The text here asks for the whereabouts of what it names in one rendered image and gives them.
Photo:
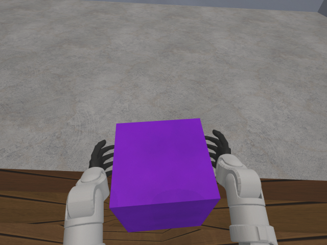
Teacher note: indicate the robot left hand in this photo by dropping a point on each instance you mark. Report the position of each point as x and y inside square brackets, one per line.
[97, 158]

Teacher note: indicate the carton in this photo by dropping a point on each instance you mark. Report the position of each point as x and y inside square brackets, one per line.
[162, 175]

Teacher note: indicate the left robot forearm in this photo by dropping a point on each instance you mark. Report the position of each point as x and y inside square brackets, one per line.
[84, 214]

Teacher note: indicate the robot right hand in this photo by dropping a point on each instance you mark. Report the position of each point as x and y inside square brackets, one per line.
[221, 148]

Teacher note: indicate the right robot forearm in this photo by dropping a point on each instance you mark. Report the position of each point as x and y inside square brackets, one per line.
[249, 220]

